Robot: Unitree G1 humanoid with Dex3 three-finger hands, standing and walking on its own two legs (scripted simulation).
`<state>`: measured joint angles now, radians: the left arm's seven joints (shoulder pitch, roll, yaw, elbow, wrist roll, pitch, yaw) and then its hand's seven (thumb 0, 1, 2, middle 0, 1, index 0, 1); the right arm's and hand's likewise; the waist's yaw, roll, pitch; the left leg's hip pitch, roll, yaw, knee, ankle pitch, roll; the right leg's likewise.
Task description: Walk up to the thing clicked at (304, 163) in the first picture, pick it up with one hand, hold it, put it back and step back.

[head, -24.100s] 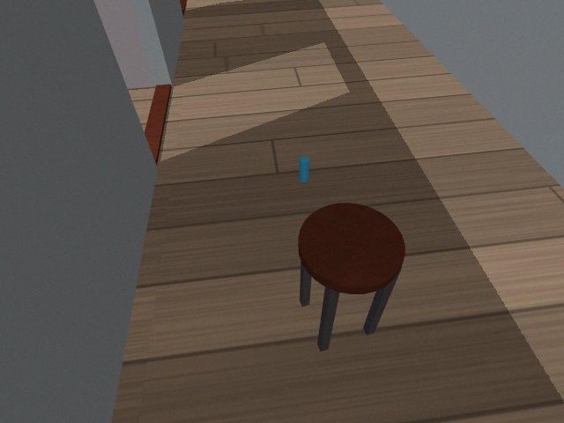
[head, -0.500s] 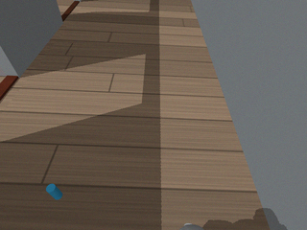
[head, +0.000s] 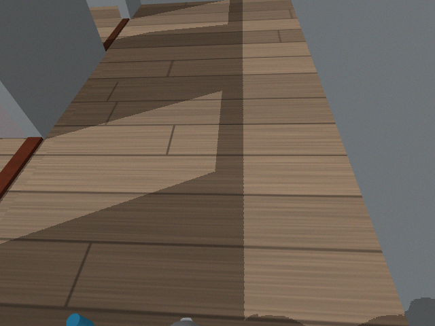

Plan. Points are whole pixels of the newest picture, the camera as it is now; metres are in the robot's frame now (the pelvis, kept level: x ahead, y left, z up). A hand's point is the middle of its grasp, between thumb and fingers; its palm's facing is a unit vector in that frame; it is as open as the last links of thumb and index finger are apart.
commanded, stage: walk up
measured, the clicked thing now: (80, 324) +0.28 +0.62 -0.71
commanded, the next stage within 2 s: stand in 1.70 s
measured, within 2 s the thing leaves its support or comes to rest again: neither
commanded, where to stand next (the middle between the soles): +0.36 +0.02 m, yaw +0 degrees
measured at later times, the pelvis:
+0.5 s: pelvis +0.18 +0.02 -0.01, yaw -1 degrees
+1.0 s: pelvis +0.29 +0.02 -0.02, yaw +1 degrees
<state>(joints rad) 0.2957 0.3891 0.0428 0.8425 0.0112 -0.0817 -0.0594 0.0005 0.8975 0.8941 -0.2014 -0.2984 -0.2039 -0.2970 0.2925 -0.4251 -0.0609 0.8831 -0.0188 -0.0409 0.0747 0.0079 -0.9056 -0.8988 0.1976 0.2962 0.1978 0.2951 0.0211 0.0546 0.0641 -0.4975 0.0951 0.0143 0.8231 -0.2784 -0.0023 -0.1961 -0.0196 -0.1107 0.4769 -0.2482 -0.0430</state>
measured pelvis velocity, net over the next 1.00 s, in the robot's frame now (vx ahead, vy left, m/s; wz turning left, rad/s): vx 0.29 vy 0.02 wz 0.01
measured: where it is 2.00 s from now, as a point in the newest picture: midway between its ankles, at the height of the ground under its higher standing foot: (232, 312)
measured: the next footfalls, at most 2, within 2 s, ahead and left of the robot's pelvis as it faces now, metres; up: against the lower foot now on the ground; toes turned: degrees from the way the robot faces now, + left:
left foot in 0.14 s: +0.21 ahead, +0.15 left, +0.00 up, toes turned +6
right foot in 0.56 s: +0.34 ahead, -0.12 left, +0.00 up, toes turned -2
